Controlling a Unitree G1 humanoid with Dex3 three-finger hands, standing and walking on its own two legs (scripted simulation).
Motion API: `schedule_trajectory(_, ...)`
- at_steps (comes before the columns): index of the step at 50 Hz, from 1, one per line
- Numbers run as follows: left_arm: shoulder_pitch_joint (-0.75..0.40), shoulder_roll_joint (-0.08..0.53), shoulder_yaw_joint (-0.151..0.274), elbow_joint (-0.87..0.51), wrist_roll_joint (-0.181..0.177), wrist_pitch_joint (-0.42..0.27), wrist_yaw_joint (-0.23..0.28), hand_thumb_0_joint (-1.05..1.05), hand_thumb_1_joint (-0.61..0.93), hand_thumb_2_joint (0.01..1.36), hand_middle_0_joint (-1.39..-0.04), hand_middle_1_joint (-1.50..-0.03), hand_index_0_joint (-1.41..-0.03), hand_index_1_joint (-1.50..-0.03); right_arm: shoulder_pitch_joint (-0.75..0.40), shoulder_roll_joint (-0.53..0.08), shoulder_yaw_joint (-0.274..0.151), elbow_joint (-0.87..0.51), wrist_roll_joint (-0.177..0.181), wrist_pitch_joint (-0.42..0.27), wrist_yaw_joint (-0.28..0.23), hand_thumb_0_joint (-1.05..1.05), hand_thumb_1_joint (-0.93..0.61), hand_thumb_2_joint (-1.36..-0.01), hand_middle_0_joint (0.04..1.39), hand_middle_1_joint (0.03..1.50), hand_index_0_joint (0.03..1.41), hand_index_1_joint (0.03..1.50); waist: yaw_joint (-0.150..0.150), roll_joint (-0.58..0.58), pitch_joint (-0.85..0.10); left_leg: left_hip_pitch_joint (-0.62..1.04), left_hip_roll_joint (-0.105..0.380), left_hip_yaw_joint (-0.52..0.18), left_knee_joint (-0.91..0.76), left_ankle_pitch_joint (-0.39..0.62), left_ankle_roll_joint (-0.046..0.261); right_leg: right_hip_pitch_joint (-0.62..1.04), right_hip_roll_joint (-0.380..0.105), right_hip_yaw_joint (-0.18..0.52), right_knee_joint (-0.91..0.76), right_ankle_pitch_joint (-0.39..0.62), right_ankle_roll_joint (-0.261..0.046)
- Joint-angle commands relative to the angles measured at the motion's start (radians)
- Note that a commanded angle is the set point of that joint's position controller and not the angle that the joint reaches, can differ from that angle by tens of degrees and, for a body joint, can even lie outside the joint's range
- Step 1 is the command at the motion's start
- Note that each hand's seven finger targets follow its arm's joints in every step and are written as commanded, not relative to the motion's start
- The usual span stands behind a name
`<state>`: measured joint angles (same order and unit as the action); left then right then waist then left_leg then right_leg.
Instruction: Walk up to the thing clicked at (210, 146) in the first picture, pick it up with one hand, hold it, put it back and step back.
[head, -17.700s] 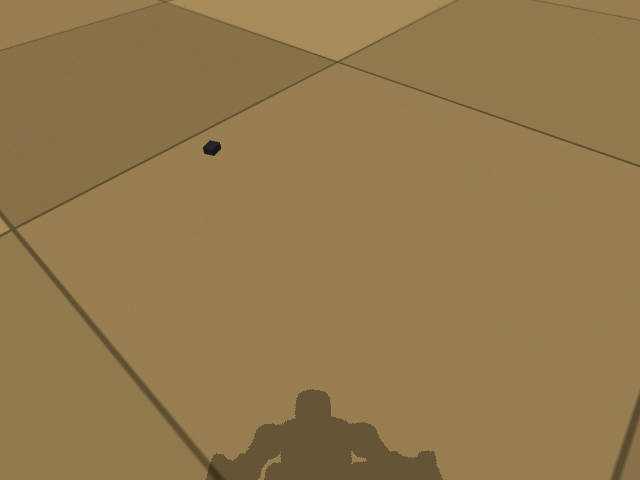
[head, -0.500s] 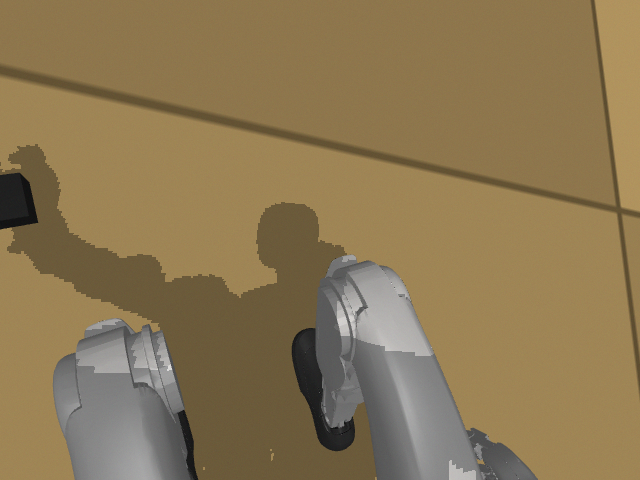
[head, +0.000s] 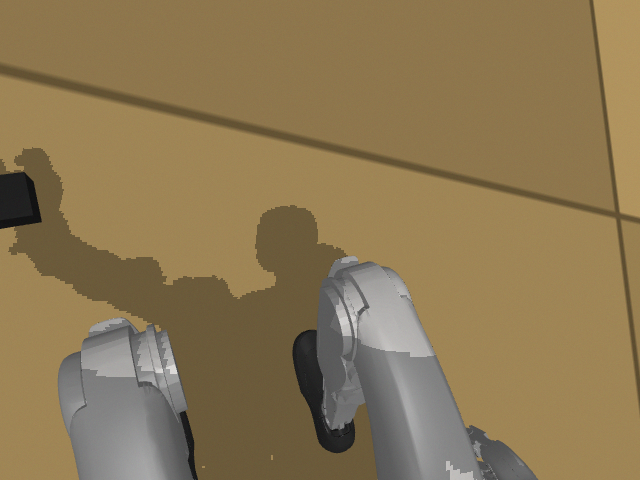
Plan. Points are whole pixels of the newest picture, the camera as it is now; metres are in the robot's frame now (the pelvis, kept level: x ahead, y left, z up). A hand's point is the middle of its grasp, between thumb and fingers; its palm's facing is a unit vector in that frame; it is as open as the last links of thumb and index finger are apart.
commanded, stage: rise first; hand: left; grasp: from above
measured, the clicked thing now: (1, 202) +0.50 +0.32 -0.30
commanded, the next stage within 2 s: none
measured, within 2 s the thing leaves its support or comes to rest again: neither
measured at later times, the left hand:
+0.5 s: hand out of the picture +0.46 +0.35 -0.17, palm faces -0.45 -0.07 -0.89, open 13.3 cm
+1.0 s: hand out of the picture +0.46 +0.36 -0.18, palm faces -0.45 -0.07 -0.89, open 13.2 cm
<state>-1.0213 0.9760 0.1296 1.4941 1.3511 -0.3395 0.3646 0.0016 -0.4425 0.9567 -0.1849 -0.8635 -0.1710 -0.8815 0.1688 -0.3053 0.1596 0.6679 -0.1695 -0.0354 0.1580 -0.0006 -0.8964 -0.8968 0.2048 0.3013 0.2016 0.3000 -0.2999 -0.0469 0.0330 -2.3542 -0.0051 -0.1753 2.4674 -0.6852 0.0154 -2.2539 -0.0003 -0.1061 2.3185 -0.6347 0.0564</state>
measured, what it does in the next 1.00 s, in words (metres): stands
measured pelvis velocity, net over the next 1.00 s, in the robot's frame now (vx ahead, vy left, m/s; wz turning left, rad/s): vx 0.00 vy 0.00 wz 0.00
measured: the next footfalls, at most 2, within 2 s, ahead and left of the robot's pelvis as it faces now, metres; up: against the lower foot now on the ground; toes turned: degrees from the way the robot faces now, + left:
none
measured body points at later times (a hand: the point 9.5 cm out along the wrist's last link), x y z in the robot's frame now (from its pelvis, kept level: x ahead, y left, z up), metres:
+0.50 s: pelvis +0.00 +0.00 +0.00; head +0.25 +0.10 +0.36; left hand +0.48 +0.35 -0.12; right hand +0.05 -0.28 -0.08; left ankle +0.07 +0.12 -0.29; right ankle +0.12 -0.13 -0.29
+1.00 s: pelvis +0.00 +0.00 +0.00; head +0.25 +0.11 +0.35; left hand +0.48 +0.36 -0.13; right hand +0.05 -0.27 -0.07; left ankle +0.07 +0.12 -0.29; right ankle +0.12 -0.13 -0.29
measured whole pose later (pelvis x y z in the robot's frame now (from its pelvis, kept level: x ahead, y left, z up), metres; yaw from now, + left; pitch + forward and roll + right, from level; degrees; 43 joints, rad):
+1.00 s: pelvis +0.00 +0.00 +0.00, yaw +0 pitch +31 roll -13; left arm -1.02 0.99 0.14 1.49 1.36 -0.33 0.36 0.00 -0.35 0.88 -0.26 -0.78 -0.24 -0.80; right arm 0.17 -0.31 0.16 0.65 -0.17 -0.05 0.16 0.00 -0.89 -0.89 0.21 0.30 0.20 0.30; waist -0.30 -0.05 0.04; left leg -2.36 -0.01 -0.18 2.48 -0.68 0.02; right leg -2.25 0.00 -0.11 2.32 -0.63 0.06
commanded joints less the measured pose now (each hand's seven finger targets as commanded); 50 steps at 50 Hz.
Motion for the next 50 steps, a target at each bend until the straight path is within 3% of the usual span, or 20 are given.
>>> schedule_trajectory(1, -0.318, 0.271, 0.028, -0.161, -0.015, 0.003, 0.05, 0.0, -0.425, 0.932, -0.191, -0.842, -0.175, -0.858, 0.207, -0.279, -0.092, 0.012, 0.005, -0.003, -0.011, 0.0, -0.89, -0.895, 0.2, 0.3, 0.2, 0.3, -0.023, 0.451, -0.677, 0.576, 0.001, 0.085, -0.27, 0.201, 0.003, 0.285, 0.035, -0.089, -0.192, 0.194, -0.086)
schedule_trajectory(7, -0.28, 0.263, 0.035, -0.117, -0.018, 0.015, 0.049, 0.0, -0.418, 0.924, -0.199, -0.84, -0.184, -0.855, 0.206, -0.296, -0.1, 0.007, 0.004, -0.006, -0.012, 0.0, -0.892, -0.896, 0.2, 0.3, 0.2, 0.3, -0.023, 0.441, -0.626, 0.57, -0.002, 0.072, -0.282, 0.186, -0.002, 0.241, 0.029, -0.099, -0.184, 0.174, -0.089)
schedule_trajectory(13, -0.283, 0.287, 0.059, -0.165, -0.022, 0.022, 0.04, 0.0, -0.395, 0.912, -0.223, -0.806, -0.205, -0.825, 0.212, -0.295, -0.103, -0.011, 0.003, -0.01, -0.007, 0.0, -0.891, -0.895, 0.201, 0.3, 0.2, 0.3, -0.023, 0.441, -0.673, 0.589, 0.0, 0.084, -0.269, 0.224, 0.002, 0.29, 0.031, -0.089, -0.188, 0.209, -0.085)
schedule_trajectory(14, -0.274, 0.263, 0.04, -0.135, -0.029, 0.023, 0.038, 0.0, -0.394, 0.907, -0.22, -0.81, -0.203, -0.827, 0.213, -0.295, -0.1, -0.001, 0.005, -0.01, -0.008, 0.0, -0.892, -0.896, 0.2, 0.3, 0.2, 0.3, -0.025, 0.43, -0.646, 0.551, -0.004, 0.091, -0.259, 0.212, 0.004, 0.288, 0.031, -0.089, -0.199, 0.201, -0.088)
schedule_trajectory(19, -0.256, 0.31, 0.076, -0.167, -0.032, 0.021, 0.029, 0.0, -0.387, 0.899, -0.225, -0.807, -0.209, -0.823, 0.197, -0.298, -0.105, -0.024, 0.005, -0.009, -0.011, 0.0, -0.892, -0.895, 0.2, 0.3, 0.2, 0.3, -0.006, 0.414, -0.672, 0.539, -0.004, 0.094, -0.256, 0.197, 0.005, 0.309, 0.031, -0.083, -0.202, 0.182, -0.092)
schedule_trajectory(21, -0.246, 0.248, 0.036, -0.147, -0.04, 0.02, 0.022, 0.0, -0.393, 0.903, -0.224, -0.801, -0.206, -0.819, 0.21, -0.284, -0.099, 0.001, 0.006, -0.006, -0.01, 0.0, -0.892, -0.896, 0.2, 0.3, 0.2, 0.3, -0.012, 0.405, -0.655, 0.535, -0.005, 0.098, -0.255, 0.197, 0.005, 0.306, 0.032, -0.08, -0.209, 0.184, -0.091)
schedule_trajectory(23, -0.275, 0.276, 0.057, -0.164, -0.034, 0.014, 0.023, 0.0, -0.389, 0.9, -0.215, -0.817, -0.201, -0.83, 0.207, -0.301, -0.103, -0.021, 0.002, -0.009, -0.011, 0.0, -0.89, -0.895, 0.201, 0.3, 0.2, 0.3, -0.03, 0.395, -0.645, 0.528, -0.003, 0.092, -0.249, 0.194, 0.007, 0.299, 0.033, -0.088, -0.211, 0.181, -0.091)
schedule_trajectory(24, -0.268, 0.296, 0.064, -0.167, -0.033, 0.015, 0.021, 0.0, -0.383, 0.896, -0.22, -0.814, -0.207, -0.826, 0.207, -0.294, -0.102, -0.017, 0.005, -0.007, -0.013, 0.0, -0.89, -0.894, 0.2, 0.3, 0.2, 0.3, -0.02, 0.398, -0.665, 0.527, -0.001, 0.095, -0.254, 0.191, 0.009, 0.322, 0.034, -0.082, -0.211, 0.183, -0.088)
schedule_trajectory(25, -0.262, 0.261, 0.039, -0.143, -0.032, 0.015, 0.017, 0.0, -0.388, 0.902, -0.234, -0.787, -0.214, -0.807, 0.214, -0.299, -0.101, -0.009, 0.005, -0.005, -0.013, 0.0, -0.891, -0.895, 0.2, 0.3, 0.2, 0.3, -0.026, 0.39, -0.631, 0.522, -0.005, 0.092, -0.251, 0.199, 0.005, 0.295, 0.032, -0.088, -0.208, 0.181, -0.092)
schedule_trajectory(26, -0.272, 0.281, 0.058, -0.159, -0.032, 0.011, 0.017, 0.0, -0.357, 0.876, -0.239, -0.799, -0.228, -0.81, 0.206, -0.302, -0.102, -0.022, 0.003, -0.006, -0.012, 0.0, -0.89, -0.895, 0.2, 0.3, 0.2, 0.3, -0.03, 0.391, -0.634, 0.529, -0.002, 0.087, -0.255, 0.191, 0.006, 0.292, 0.033, -0.09, -0.207, 0.172, -0.091)
schedule_trajectory(28, -0.263, 0.256, 0.044, -0.148, -0.029, 0.006, 0.016, 0.0, -0.374, 0.894, -0.239, -0.788, -0.221, -0.805, 0.218, -0.304, -0.101, -0.014, 0.001, -0.007, -0.01, 0.0, -0.89, -0.895, 0.2, 0.3, 0.2, 0.3, -0.03, 0.414, -0.623, 0.563, -0.004, 0.082, -0.261, 0.214, 0.0, 0.278, 0.031, -0.096, -0.202, 0.183, -0.088)
schedule_trajectory(29, -0.262, 0.288, 0.065, -0.17, -0.028, 0.002, 0.019, 0.0, -0.36, 0.881, -0.241, -0.787, -0.226, -0.802, 0.209, -0.304, -0.103, -0.013, 0.001, -0.006, -0.011, 0.0, -0.89, -0.895, 0.201, 0.3, 0.2, 0.3, -0.018, 0.427, -0.65, 0.578, 0.001, 0.078, -0.264, 0.214, -0.001, 0.285, 0.032, -0.096, -0.198, 0.183, -0.089)
schedule_trajectory(31, -0.279, 0.262, 0.044, -0.186, -0.032, -0.002, 0.019, 0.0, -0.366, 0.884, -0.239, -0.79, -0.224, -0.805, 0.215, -0.3, -0.102, -0.013, 0.0, -0.005, -0.009, 0.0, -0.89, -0.895, 0.201, 0.3, 0.2, 0.3, -0.026, 0.442, -0.649, 0.581, -0.002, 0.079, -0.268, 0.216, -0.002, 0.287, 0.031, -0.098, -0.199, 0.186, -0.088)
schedule_trajectory(33, -0.284, 0.289, 0.051, -0.199, -0.029, 0.0, 0.024, 0.0, -0.367, 0.881, -0.246, -0.78, -0.229, -0.797, 0.206, -0.299, -0.105, -0.005, 0.002, -0.002, -0.013, 0.0, -0.892, -0.896, 0.2, 0.3, 0.2, 0.3, -0.007, 0.448, -0.676, 0.585, -0.001, 0.084, -0.263, 0.201, -0.003, 0.283, 0.033, -0.092, -0.199, 0.179, -0.093)
schedule_trajectory(40, -0.274, 0.262, 0.039, -0.147, -0.017, 0.003, 0.035, 0.0, -0.359, 0.878, -0.246, -0.777, -0.229, -0.793, 0.208, -0.298, -0.098, -0.007, 0.0, -0.004, -0.011, 0.0, -0.889, -0.894, 0.201, 0.3, 0.2, 0.3, -0.029, 0.434, -0.609, 0.556, -0.003, 0.081, -0.263, 0.194, 0.001, 0.255, 0.032, -0.098, -0.197, 0.172, -0.089)
schedule_trajectory(42, -0.274, 0.286, 0.046, -0.156, -0.013, 0.004, 0.039, 0.0, -0.359, 0.884, -0.257, -0.756, -0.235, -0.778, 0.192, -0.301, -0.1, -0.016, 0.004, -0.005, -0.013, 0.0, -0.889, -0.894, 0.201, 0.3, 0.2, 0.3, -0.016, 0.442, -0.644, 0.566, -0.002, 0.083, -0.267, 0.187, 0.0, 0.265, 0.034, -0.095, -0.194, 0.171, -0.092)
schedule_trajectory(46, -0.282, 0.244, 0.026, -0.126, -0.015, 0.011, 0.036, 0.0, -0.367, 0.885, -0.234, -0.794, -0.219, -0.808, 0.206, -0.303, -0.102, -0.006, 0.001, -0.011, -0.01, 0.0, -0.888, -0.894, 0.201, 0.3, 0.2, 0.3, -0.036, 0.429, -0.596, 0.566, -0.002, 0.068, -0.271, 0.177, -0.001, 0.225, 0.031, -0.104, -0.19, 0.161, -0.089)
schedule_trajectory(47, -0.294, 0.267, 0.043, -0.152, -0.017, 0.01, 0.038, 0.0, -0.368, 0.884, -0.235, -0.788, -0.219, -0.803, 0.196, -0.309, -0.102, -0.026, 0.002, -0.014, -0.01, 0.0, -0.888, -0.894, 0.201, 0.3, 0.2, 0.3, -0.034, 0.43, -0.615, 0.582, 0.0, 0.066, -0.274, 0.183, -0.002, 0.23, 0.029, -0.103, -0.188, 0.162, -0.088)
schedule_trajectory(48, -0.297, 0.255, 0.026, -0.143, -0.017, 0.009, 0.036, 0.0, -0.37, 0.888, -0.24, -0.781, -0.222, -0.8, 0.208, -0.306, -0.101, -0.007, 0.003, -0.014, -0.01, 0.0, -0.89, -0.894, 0.201, 0.3, 0.2, 0.3, -0.034, 0.446, -0.61, 0.568, -0.003, 0.068, -0.271, 0.185, -0.002, 0.233, 0.029, -0.102, -0.189, 0.167, -0.088)
schedule_trajectory(50, -0.305, 0.313, 0.068, -0.188, -0.014, 0.004, 0.043, 0.0, -0.352, 0.875, -0.259, -0.766, -0.24, -0.785, 0.198, -0.311, -0.102, -0.025, 0.003, -0.012, -0.011, 0.0, -0.89, -0.894, 0.201, 0.3, 0.2, 0.3, -0.017, 0.465, -0.664, 0.602, 0.0, 0.067, -0.273, 0.209, -0.003, 0.26, 0.029, -0.1, -0.18, 0.185, -0.086)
